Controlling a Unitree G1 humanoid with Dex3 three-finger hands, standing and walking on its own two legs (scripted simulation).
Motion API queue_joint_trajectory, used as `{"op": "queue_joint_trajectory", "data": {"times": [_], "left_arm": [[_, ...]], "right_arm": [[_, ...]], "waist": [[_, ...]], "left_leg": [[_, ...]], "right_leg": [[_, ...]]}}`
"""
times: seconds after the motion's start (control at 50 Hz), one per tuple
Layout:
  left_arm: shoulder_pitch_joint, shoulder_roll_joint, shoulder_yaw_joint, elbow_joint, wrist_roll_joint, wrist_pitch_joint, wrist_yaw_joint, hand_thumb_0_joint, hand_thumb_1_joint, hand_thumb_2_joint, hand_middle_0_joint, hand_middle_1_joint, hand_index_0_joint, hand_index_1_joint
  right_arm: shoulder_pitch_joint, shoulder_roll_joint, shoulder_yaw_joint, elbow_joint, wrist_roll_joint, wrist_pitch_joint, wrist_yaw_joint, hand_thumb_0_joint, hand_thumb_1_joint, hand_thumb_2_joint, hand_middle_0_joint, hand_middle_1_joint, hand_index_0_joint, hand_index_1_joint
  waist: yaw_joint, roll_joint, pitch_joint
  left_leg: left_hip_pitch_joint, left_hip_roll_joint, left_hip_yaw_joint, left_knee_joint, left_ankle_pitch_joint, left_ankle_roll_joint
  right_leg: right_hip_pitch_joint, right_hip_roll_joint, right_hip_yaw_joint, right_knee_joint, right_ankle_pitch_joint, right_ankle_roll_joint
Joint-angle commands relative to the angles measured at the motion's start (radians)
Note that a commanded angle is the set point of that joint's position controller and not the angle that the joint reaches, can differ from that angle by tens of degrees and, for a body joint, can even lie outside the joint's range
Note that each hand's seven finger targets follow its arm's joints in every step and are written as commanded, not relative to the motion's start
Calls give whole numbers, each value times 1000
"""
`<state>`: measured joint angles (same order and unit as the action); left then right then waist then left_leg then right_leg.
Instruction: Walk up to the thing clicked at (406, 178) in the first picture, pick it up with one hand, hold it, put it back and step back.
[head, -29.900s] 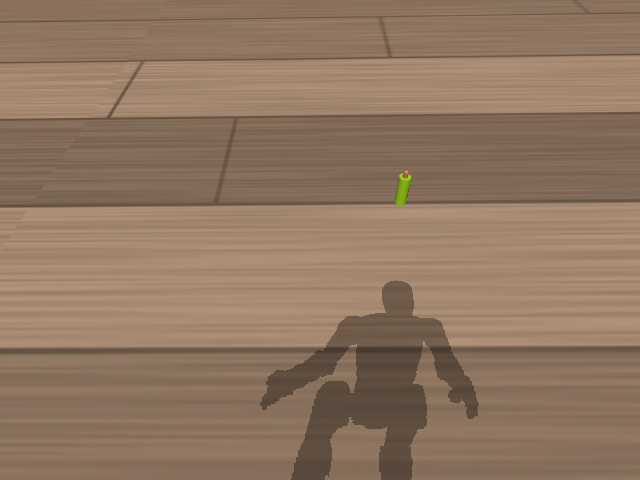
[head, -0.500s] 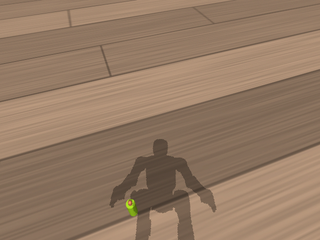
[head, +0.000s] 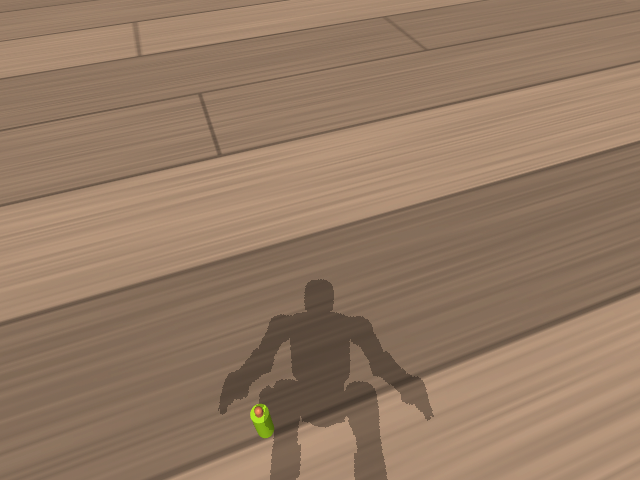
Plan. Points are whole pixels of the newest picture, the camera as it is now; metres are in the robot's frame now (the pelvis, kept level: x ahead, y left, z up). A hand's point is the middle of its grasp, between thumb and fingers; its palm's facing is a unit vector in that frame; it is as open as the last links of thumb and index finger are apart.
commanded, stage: stand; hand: left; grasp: from the side
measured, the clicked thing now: (262, 419) +0.38 +0.20 -0.69
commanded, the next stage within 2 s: step back in 0.30 s
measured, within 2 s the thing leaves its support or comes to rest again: neither
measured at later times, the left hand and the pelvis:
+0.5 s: hand out of the picture +0.07 +0.27 -0.17, palm faces +0.00 -0.93 -0.37, open 7.4 cm; pelvis -0.03 +0.01 -0.02, yaw +1 degrees
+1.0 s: hand out of the picture +0.03 +0.30 -0.18, palm faces -0.08 -0.92 -0.38, open 7.4 cm; pelvis -0.09 +0.05 -0.03, yaw -3 degrees
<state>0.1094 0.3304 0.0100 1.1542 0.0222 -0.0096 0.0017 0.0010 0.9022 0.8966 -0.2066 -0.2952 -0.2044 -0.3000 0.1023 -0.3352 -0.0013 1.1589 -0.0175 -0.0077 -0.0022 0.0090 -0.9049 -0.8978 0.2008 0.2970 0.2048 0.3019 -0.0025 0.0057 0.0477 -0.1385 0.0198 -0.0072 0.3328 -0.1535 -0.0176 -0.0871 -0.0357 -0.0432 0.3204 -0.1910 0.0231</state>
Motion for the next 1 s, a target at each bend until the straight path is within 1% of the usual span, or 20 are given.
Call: {"op": "queue_joint_trajectory", "data": {"times": [0.0, 0.26, 0.28, 0.36, 0.4, 0.44, 0.48, 0.52, 0.54, 0.56, 0.58, 0.6, 0.62, 0.68, 0.72, 0.74, 0.84, 0.88, 0.94, 0.98], "left_arm": [[-30, 215, 37, -52, -6, -24, 15, 0, 900, 900, -200, -300, -200, -300], [-21, 216, 36, -61, -8, -25, 13, 0, 900, 900, -200, -300, -200, -300], [-22, 284, 89, -83, -31, -14, 15, 0, 900, 900, -200, -300, -200, -300], [0, 272, 103, -139, -28, 0, 20, 0, 900, 900, -200, -300, -200, -300], [-28, 278, 109, -178, -24, 8, 19, 0, 900, 900, -200, -300, -200, -300], [-80, 300, 116, -225, -11, 15, 20, 0, 900, 900, -200, -300, -200, -300], [-130, 311, 122, -267, 3, 18, 21, 0, 900, 900, -200, -300, -200, -300], [-177, 302, 118, -300, 4, 22, 21, 0, 900, 900, -200, -300, -200, -300], [-157, 286, 111, -302, 0, 27, 20, 0, 900, 900, -200, -300, -200, -300], [-133, 255, 103, -309, -10, 34, 20, 0, 900, 900, -200, -300, -200, -300], [-126, 208, 95, -318, -26, 42, 25, 0, 900, 900, -200, -300, -200, -300], [-97, 191, 95, -316, -21, 53, 33, 0, 900, 900, -200, -300, -200, -300], [-62, 195, 92, -310, -20, 60, 40, 0, 900, 900, -200, -300, -200, -300], [-31, 215, 92, -300, -24, 62, 46, 0, 900, 900, -200, -300, -200, -300], [30, 223, 95, -293, -26, 62, 44, 0, 900, 900, -200, -300, -200, -300], [34, 226, 99, -296, -21, 60, 45, 0, 900, 900, -200, -300, -200, -300], [-30, 221, 102, -345, -11, 41, 39, 0, 900, 900, -200, -300, -200, -300], [3, 220, 106, -345, -9, 36, 36, 0, 900, 900, -200, -300, -200, -300], [37, 216, 112, -334, -2, 28, 25, 0, 900, 900, -200, -300, -200, -300], [102, 205, 114, -314, 2, 19, 20, 0, 900, 900, -200, -300, -200, -300]], "right_arm": [[-31, -200, -36, -56, 5, -19, -11, 0, -900, -900, 200, 300, 200, 300], [-33, -212, -41, -55, 4, -19, -8, 0, -900, -900, 200, 300, 200, 300], [-57, -256, -58, -85, 8, 2, -1, 0, -900, -900, 200, 300, 200, 300], [-18, -236, -71, -138, 20, 18, 2, 0, -900, -900, 200, 300, 200, 300], [6, -231, -79, -159, 22, 27, 4, 0, -900, -900, 200, 300, 200, 300], [35, -220, -85, -178, 17, 43, 7, 0, -900, -900, 200, 300, 200, 300], [90, -220, -92, -190, 13, 57, 12, 0, -900, -900, 200, 300, 200, 300], [137, -229, -98, -201, 18, 55, 16, 0, -900, -900, 200, 300, 200, 300], [129, -232, -99, -206, 18, 47, 15, 0, -900, -900, 200, 300, 200, 300], [116, -265, -107, -223, 8, 38, 9, 0, -900, -900, 200, 300, 200, 300], [82, -323, -119, -241, -1, 30, 5, 0, -900, -900, 200, 300, 200, 300], [111, -340, -127, -244, -12, 22, 1, 0, -900, -900, 200, 300, 200, 300], [109, -343, -128, -251, -11, 18, -6, 0, -900, -900, 200, 300, 200, 300], [16, -308, -128, -295, -10, 19, -26, 0, -900, -900, 200, 300, 200, 300], [-16, -265, -119, -321, -11, 17, -35, 0, -900, -900, 200, 300, 200, 300], [-2, -256, -117, -329, -9, 16, -36, 0, -900, -900, 200, 300, 200, 300], [90, -254, -127, -335, -5, 19, -40, 0, -900, -900, 200, 300, 200, 300], [68, -274, -127, -351, -4, 20, -38, 0, -900, -900, 200, 300, 200, 300], [37, -279, -124, -367, -2, 23, -31, 0, -900, -900, 200, 300, 200, 300], [5, -279, -120, -372, 8, 28, -26, 0, -900, -900, 200, 300, 200, 300]], "waist": [[-1, -9, -69], [-1, -1, -70], [0, 0, 53], [-12, -23, -62], [-18, -72, -114], [-20, -150, -119], [-36, -212, -111], [-64, -210, -106], [-47, -163, -110], [-45, -40, -97], [-36, 147, -70], [-32, 160, -78], [-19, 122, -81], [-2, 161, -112], [33, 150, -137], [24, 143, -146], [-50, 88, -83], [-45, 108, -94], [-32, 111, -113], [5, 89, -136]], "left_leg": [[24, 106, -87, -52, 121, 31], [22, 106, -91, -48, 105, 31], [-84, 75, -96, 62, 242, 59], [-73, 55, -68, 183, 264, 83], [-60, 15, -33, 281, 183, 73], [-76, -50, -10, 439, -90, 66], [-95, -52, -32, 543, -309, 75], [-90, -30, -48, 486, -238, 90], [-93, -11, -41, 377, -32, 90], [-129, 75, -126, 212, 271, 110], [-97, 182, -326, 89, 481, 137], [10, 251, -443, 57, 574, 167], [32, 266, -410, 100, 684, 166], [47, 198, -311, 107, 574, 90], [107, 171, -236, 145, 549, 127], [126, 191, -244, 153, 550, 168], [141, 207, -238, 159, 513, 216], [119, 239, -261, 162, 457, 261], [35, 219, -252, 172, 306, 241], [-27, 178, -209, 228, 237, 196]], "right_leg": [[-4, -107, 84, -55, 107, -28], [-1, -110, 88, -64, 89, -35], [-66, -93, 92, 26, 236, -48], [-48, -120, 100, 86, 286, -107], [-72, -177, 149, 76, 282, -155], [-137, -266, 216, 63, 286, -224], [-204, -330, 242, 88, 299, -272], [-220, -289, 182, 163, 290, -230], [-190, -230, 136, 241, 266, -190], [-177, -119, 71, 389, 168, -116], [-272, 60, 50, 553, -49, -60], [-388, 130, 145, 648, -416, -62], [-405, 124, 203, 739, -457, -65], [-414, 119, 268, 790, -354, -70], [-428, 114, 238, 811, -279, -54], [-417, 114, 223, 821, -285, -41], [-407, 95, 184, 640, -301, -15], [-359, 73, 150, 574, -306, -16], [-253, 56, 103, 412, -258, -33], [-130, 56, 74, 197, -93, -54]]}}
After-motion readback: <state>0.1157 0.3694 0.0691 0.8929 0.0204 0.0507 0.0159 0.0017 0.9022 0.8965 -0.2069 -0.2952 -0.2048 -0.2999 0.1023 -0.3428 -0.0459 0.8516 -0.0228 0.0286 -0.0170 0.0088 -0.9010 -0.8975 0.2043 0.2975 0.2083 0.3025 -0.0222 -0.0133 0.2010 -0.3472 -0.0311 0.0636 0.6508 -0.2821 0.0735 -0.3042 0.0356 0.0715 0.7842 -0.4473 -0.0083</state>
